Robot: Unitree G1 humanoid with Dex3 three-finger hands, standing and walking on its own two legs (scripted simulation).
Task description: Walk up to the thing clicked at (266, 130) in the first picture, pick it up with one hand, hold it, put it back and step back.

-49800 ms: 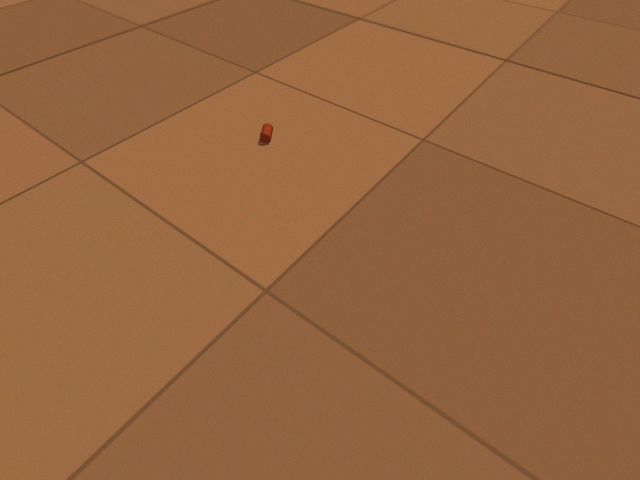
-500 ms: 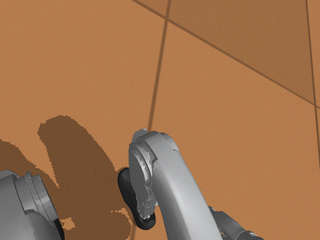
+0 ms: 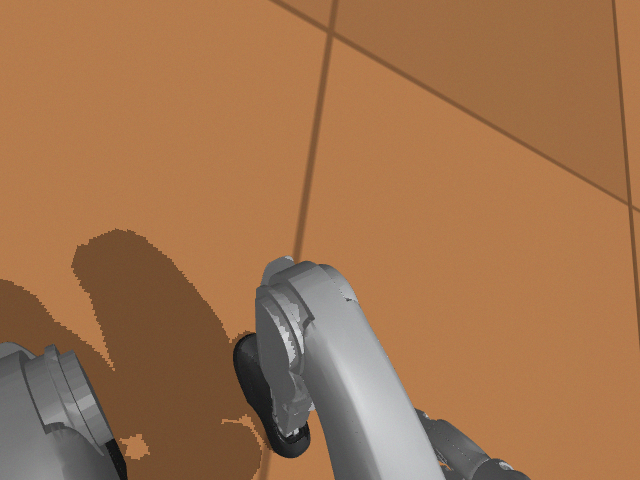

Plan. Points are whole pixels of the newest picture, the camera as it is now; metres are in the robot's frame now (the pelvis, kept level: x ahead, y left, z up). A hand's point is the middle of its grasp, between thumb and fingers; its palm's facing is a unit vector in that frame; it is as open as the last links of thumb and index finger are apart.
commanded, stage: withdraw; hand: left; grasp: from above
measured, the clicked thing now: out of the picture +0.47 +0.34 -0.27
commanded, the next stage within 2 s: home in 0.96 s
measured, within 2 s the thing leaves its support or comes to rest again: neither
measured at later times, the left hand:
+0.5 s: hand out of the picture +0.44 +0.37 -0.09, palm faces -0.33 -0.08 -0.94, open 14.0 cm
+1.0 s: hand out of the picture +0.42 +0.36 -0.13, palm faces -0.42 -0.11 -0.90, open 13.9 cm
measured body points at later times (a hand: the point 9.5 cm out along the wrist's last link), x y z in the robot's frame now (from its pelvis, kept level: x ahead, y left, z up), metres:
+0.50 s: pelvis +0.00 +0.00 +0.03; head +0.21 +0.09 +0.42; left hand +0.45 +0.37 -0.04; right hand +0.11 -0.25 -0.07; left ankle +0.06 +0.13 -0.27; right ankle +0.11 -0.12 -0.27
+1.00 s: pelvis -0.01 -0.01 +0.02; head +0.21 +0.11 +0.40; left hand +0.44 +0.36 -0.08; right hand +0.06 -0.28 -0.06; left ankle +0.06 +0.13 -0.27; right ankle +0.11 -0.12 -0.27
